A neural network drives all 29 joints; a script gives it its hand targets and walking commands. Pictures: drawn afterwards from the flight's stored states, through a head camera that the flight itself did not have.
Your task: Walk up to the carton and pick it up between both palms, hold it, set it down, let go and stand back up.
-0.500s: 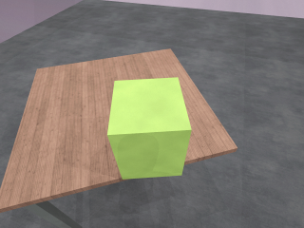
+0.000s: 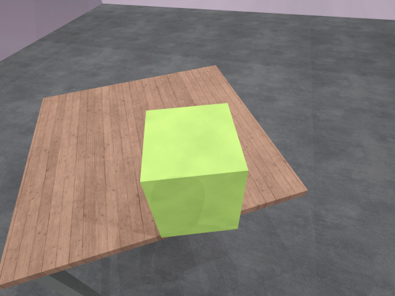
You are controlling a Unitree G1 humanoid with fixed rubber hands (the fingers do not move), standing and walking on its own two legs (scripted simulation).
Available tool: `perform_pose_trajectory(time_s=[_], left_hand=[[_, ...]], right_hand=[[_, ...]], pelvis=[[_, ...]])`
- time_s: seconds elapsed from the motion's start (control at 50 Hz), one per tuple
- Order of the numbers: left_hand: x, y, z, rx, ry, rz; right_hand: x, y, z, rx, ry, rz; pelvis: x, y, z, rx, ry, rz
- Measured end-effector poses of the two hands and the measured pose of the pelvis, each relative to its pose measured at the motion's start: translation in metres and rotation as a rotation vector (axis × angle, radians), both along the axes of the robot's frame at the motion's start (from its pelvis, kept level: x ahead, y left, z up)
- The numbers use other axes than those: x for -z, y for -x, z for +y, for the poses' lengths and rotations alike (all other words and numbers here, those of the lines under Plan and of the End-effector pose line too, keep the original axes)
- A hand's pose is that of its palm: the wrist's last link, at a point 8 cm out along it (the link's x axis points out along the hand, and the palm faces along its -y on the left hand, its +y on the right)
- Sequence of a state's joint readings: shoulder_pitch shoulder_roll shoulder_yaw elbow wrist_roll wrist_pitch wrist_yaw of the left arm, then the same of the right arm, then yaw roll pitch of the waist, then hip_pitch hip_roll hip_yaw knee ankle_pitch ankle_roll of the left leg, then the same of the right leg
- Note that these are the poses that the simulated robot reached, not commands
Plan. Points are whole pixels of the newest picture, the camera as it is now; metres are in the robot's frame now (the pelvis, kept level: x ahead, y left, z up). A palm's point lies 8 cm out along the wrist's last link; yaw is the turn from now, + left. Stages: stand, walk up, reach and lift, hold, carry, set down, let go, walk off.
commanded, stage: stand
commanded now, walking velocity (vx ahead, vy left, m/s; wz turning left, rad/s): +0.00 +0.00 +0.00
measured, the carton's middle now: (193, 172) +0.40 +0.03 +0.00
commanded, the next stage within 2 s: none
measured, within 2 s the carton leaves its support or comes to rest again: neither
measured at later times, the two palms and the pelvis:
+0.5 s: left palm out of the picture -0.03 +0.20 -0.15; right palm out of the picture -0.04 -0.18 -0.15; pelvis +0.01 +0.01 +0.00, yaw -1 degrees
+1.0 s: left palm out of the picture -0.01 +0.22 -0.15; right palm out of the picture -0.04 -0.16 -0.15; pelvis +0.02 +0.03 +0.00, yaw -1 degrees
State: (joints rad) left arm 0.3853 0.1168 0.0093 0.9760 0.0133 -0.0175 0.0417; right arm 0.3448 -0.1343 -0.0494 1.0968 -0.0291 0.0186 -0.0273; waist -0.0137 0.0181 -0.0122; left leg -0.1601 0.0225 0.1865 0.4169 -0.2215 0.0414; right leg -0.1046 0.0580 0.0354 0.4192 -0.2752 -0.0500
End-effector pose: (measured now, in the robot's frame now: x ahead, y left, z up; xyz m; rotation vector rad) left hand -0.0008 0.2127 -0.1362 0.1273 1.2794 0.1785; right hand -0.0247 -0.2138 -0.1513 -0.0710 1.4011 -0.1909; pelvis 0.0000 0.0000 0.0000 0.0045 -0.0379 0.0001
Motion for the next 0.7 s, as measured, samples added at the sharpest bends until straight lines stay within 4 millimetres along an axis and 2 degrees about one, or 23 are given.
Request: perform_pose_trajectory(time_s=[0.32,0.7], left_hand=[[0.009,0.023,-0.014,-0.009,0.05,0.119],[0.012,0.023,-0.01,0.001,0.066,0.179]], right_hand=[[0.001,0.016,0.021,0.014,-0.024,0.077],[0.001,0.017,0.041,0.02,-0.033,0.109]], pelvis=[[-0.001,-0.004,0.007,0.007,0.0,-0.011],[-0.001,-0.012,0.019,0.012,0.002,-0.011]])
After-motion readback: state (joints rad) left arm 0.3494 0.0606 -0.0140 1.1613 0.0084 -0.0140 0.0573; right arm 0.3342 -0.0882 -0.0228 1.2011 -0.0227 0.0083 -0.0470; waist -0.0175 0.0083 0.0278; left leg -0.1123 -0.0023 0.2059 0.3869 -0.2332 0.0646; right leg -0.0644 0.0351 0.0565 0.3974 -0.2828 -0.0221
